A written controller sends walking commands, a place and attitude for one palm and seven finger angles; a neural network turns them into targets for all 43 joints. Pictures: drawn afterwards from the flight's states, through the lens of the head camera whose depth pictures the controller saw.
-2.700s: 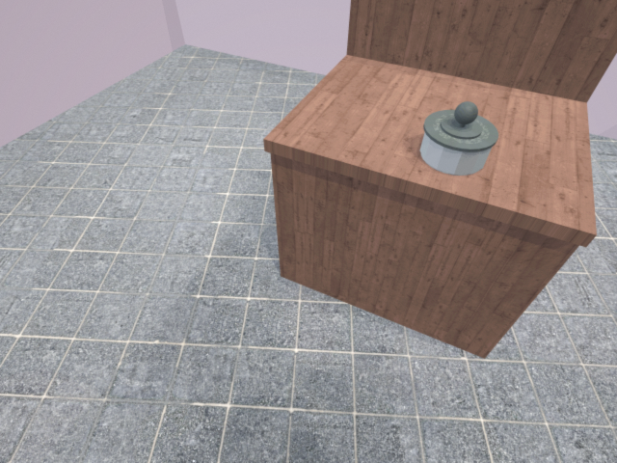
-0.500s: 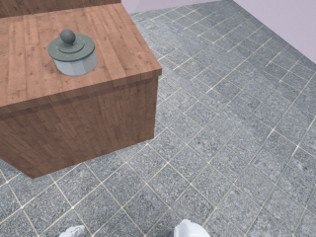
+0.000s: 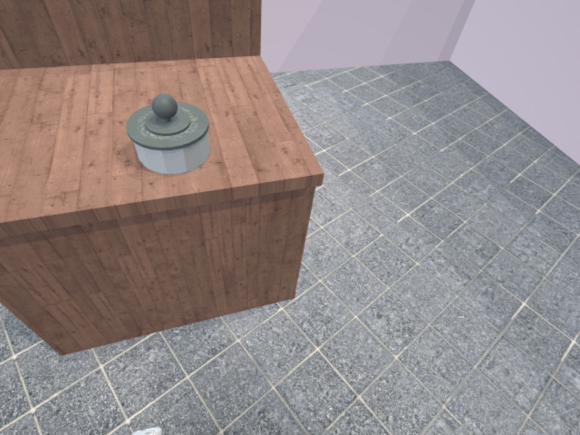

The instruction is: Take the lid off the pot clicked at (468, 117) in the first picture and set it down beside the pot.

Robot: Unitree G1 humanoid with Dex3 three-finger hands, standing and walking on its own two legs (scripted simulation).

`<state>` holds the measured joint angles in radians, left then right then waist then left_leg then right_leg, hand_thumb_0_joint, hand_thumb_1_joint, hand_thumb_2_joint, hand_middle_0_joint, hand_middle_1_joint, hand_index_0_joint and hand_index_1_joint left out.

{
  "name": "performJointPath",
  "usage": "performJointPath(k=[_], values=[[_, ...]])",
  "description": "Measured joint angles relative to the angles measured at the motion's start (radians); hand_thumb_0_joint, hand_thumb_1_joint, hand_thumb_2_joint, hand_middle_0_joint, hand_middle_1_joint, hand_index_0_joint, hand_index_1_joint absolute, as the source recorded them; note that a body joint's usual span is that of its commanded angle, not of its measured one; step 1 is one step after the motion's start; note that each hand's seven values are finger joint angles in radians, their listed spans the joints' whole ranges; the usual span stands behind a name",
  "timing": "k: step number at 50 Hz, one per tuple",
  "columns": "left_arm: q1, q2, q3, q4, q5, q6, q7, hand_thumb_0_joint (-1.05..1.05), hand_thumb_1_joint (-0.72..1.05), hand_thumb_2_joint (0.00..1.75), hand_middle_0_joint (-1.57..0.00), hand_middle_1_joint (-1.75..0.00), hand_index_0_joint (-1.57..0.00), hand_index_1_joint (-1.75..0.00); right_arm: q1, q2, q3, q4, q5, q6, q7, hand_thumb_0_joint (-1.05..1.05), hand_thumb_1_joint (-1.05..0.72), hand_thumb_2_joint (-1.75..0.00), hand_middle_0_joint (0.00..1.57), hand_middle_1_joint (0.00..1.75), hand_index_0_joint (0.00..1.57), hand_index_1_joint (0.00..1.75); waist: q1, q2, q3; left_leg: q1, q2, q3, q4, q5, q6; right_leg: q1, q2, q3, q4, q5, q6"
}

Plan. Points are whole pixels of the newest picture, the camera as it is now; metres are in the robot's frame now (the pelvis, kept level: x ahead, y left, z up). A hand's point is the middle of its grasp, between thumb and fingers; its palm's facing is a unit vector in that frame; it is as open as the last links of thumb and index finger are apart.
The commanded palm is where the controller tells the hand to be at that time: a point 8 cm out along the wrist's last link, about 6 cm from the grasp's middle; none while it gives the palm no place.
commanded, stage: turn to face it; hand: left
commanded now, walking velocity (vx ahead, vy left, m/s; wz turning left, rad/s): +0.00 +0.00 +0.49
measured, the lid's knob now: (164, 106) +0.73 +0.29 +0.04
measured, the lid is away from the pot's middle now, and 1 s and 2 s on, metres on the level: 0.00 0.00 0.00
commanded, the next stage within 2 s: take the last steps up to it in 0.50 s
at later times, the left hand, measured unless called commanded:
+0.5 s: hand out of the picture +0.02 +0.14 -0.13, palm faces +0.25 -0.92 -0.29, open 7.3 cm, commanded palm none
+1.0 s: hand out of the picture -0.14 +0.09 -0.16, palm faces +0.44 -0.88 -0.18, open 7.3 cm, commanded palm none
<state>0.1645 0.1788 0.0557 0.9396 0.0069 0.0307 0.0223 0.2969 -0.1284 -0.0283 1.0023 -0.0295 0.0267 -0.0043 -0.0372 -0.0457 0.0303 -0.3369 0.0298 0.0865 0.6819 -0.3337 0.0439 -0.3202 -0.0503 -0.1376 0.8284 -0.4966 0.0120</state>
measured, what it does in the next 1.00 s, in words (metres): steps on the spot, turning left: right foot, then left foot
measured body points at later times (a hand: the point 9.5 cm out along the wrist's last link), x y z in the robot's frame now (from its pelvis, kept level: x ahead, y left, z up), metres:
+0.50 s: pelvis -0.01 -0.07 +0.01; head +0.00 -0.10 +0.46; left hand +0.00 +0.19 -0.11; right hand +0.10 -0.31 -0.15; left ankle -0.01 +0.08 -0.68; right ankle +0.02 -0.16 -0.72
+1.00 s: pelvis +0.00 -0.04 +0.02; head +0.00 -0.03 +0.47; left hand -0.16 +0.14 -0.14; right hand +0.14 -0.24 -0.13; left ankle -0.07 +0.05 -0.73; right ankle +0.02 -0.15 -0.72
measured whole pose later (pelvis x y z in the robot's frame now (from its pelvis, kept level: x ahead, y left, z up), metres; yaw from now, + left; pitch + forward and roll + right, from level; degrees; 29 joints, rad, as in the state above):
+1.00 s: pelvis +0.00 -0.04 +0.02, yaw +19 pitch +1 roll -1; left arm 0.46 0.17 0.05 1.12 0.02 -0.01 0.00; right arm 0.22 -0.17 -0.04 1.01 -0.03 -0.01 0.01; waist 0.06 0.00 -0.01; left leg -0.18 0.05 0.08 0.46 -0.35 0.03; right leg -0.21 -0.06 -0.20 0.47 -0.29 -0.01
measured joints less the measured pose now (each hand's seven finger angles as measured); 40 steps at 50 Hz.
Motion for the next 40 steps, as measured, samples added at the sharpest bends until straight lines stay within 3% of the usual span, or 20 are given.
performJointPath(k=[3, 5, 9, 14, 18, 20, 21, 22, 24, 27, 29, 34, 40], values=[[0.024, 0.02, 0.017, 0.023, 0.007, 0.016, 0.001, 0.0, 0.91, 0.9, -0.2, -0.3, -0.2, -0.3, -0.005, -0.004, 0.0, -0.017, -0.001, -0.01, -0.007, 0.0, -0.91, -0.9, 0.2, 0.3, 0.21, 0.3, 0.005, 0.001, 0.009, 0.02, -0.013, -0.012, -0.073, 0.041, 0.002, -0.104, 0.004, 0.066, 0.221, 0.005, 0.018], [0.035, 0.032, 0.025, 0.034, 0.007, 0.02, -0.001, 0.0, 0.91, 0.9, -0.2, -0.29, -0.2, -0.3, -0.011, -0.012, 0.0, -0.023, 0.001, -0.012, -0.011, 0.0, -0.91, -0.9, 0.2, 0.3, 0.21, 0.3, 0.009, 0.009, 0.017, 0.039, -0.021, -0.026, -0.135, 0.079, 0.005, -0.144, -0.003, 0.094, 0.278, 0.062, 0.03], [0.053, 0.056, 0.034, 0.044, 0.004, 0.023, -0.003, 0.0, 0.91, 0.9, -0.2, -0.29, -0.2, -0.3, -0.023, -0.03, -0.005, -0.031, 0.005, -0.009, -0.011, 0.0, -0.91, -0.9, 0.2, 0.3, 0.21, 0.3, 0.018, 0.02, 0.025, 0.061, -0.031, -0.058, -0.219, 0.134, 0.002, -0.16, -0.019, 0.128, 0.236, 0.115, 0.053], [0.053, 0.069, 0.036, 0.048, 0.003, 0.03, -0.002, 0.0, 0.91, 0.9, -0.2, -0.29, -0.2, -0.3, -0.042, -0.055, -0.017, -0.038, 0.004, 0.0, -0.008, 0.0, -0.9, -0.9, 0.2, 0.3, 0.21, 0.3, 0.016, 0.032, 0.028, 0.059, -0.043, -0.102, -0.24, 0.159, -0.015, -0.118, -0.015, 0.138, 0.102, 0.093, 0.063], [0.043, 0.052, 0.023, 0.035, 0.0, 0.022, -0.003, 0.0, 0.91, 0.9, -0.2, -0.29, -0.2, -0.3, -0.062, -0.083, -0.03, -0.043, 0.001, 0.014, -0.004, 0.0, -0.9, -0.9, 0.2, 0.3, 0.21, 0.3, 0.013, 0.057, 0.027, 0.038, -0.048, -0.137, -0.209, 0.156, -0.039, -0.049, 0.013, 0.124, -0.058, 0.085, 0.055], [0.045, 0.041, 0.015, 0.023, -0.001, 0.007, -0.004, 0.0, 0.91, 0.9, -0.2, -0.29, -0.2, -0.3, -0.069, -0.097, -0.037, -0.047, 0.004, 0.021, -0.002, 0.0, -0.9, -0.9, 0.2, 0.3, 0.21, 0.3, 0.017, 0.068, 0.021, 0.016, -0.054, -0.151, -0.167, 0.141, -0.057, 0.014, 0.025, 0.111, -0.197, 0.168, 0.051], [0.048, 0.032, 0.012, 0.019, 0.003, -0.003, -0.002, 0.0, 0.91, 0.9, -0.2, -0.29, -0.2, -0.3, -0.072, -0.106, -0.041, -0.048, 0.008, 0.024, 0.0, 0.0, -0.9, -0.9, 0.2, 0.3, 0.21, 0.3, 0.021, 0.08, 0.018, -0.001, -0.054, -0.158, -0.13, 0.124, -0.062, 0.037, 0.032, 0.101, -0.247, 0.198, 0.014], [0.047, 0.019, 0.006, 0.018, 0.008, -0.009, -0.001, 0.0, 0.91, 0.9, -0.2, -0.29, -0.2, -0.3, -0.079, -0.115, -0.048, -0.046, 0.011, 0.029, 0.0, 0.0, -0.9, -0.9, 0.2, 0.3, 0.21, 0.3, 0.021, 0.097, 0.02, -0.026, -0.053, -0.168, -0.061, 0.045, -0.064, 0.039, 0.038, 0.087, -0.24, 0.202, -0.019], [0.053, -0.001, -0.006, 0.01, 0.01, -0.012, -0.003, 0.0, 0.91, 0.9, -0.2, -0.29, -0.2, -0.3, -0.082, -0.124, -0.057, -0.042, 0.006, 0.04, 0.0, 0.0, -0.9, -0.9, 0.2, 0.3, 0.2, 0.3, 0.021, 0.106, 0.014, -0.09, -0.07, -0.166, 0.132, -0.079, -0.06, 0.05, 0.026, 0.06, -0.237, 0.196, -0.049], [0.07, -0.022, -0.011, 0.006, 0.008, -0.012, -0.002, 0.0, 0.91, 0.9, -0.2, -0.3, -0.2, -0.3, -0.088, -0.127, -0.062, -0.032, 0.001, 0.049, 0.009, 0.0, -0.9, -0.9, 0.19, 0.3, 0.2, 0.3, 0.025, 0.099, 0.001, -0.155, -0.063, -0.139, 0.37, -0.063, -0.064, 0.083, 0.012, 0.033, -0.29, 0.218, -0.058], [0.077, -0.031, -0.014, 0.007, 0.007, -0.016, -0.002, 0.0, 0.91, 0.9, -0.2, -0.3, -0.2, -0.3, -0.091, -0.125, -0.061, -0.03, 0.0, 0.047, 0.013, 0.0, -0.9, -0.9, 0.19, 0.3, 0.2, 0.3, 0.024, 0.092, 0.001, -0.167, -0.045, -0.127, 0.449, -0.022, -0.073, 0.097, 0.007, 0.018, -0.322, 0.237, -0.063], [0.098, -0.036, -0.016, 0.012, 0.009, -0.034, 0.0, 0.0, 0.93, 0.9, -0.21, -0.3, -0.2, -0.3, -0.09, -0.115, -0.054, -0.012, -0.004, 0.049, 0.015, 0.0, -0.9, -0.9, 0.19, 0.3, 0.2, 0.3, 0.033, 0.082, 0.002, -0.129, -0.007, -0.125, 0.445, 0.016, -0.091, 0.109, 0.007, -0.022, -0.374, 0.265, -0.075], [0.164, -0.033, -0.015, 0.053, 0.018, -0.061, -0.008, 0.0, 0.92, 0.9, -0.21, -0.3, -0.2, -0.3, -0.079, -0.097, -0.043, 0.019, -0.009, 0.042, 0.025, 0.0, -0.91, -0.9, 0.19, 0.3, 0.2, 0.3, 0.063, 0.073, -0.013, -0.041, 0.03, -0.083, 0.264, -0.021, -0.08, 0.129, 0.007, -0.059, -0.438, 0.29, -0.072]])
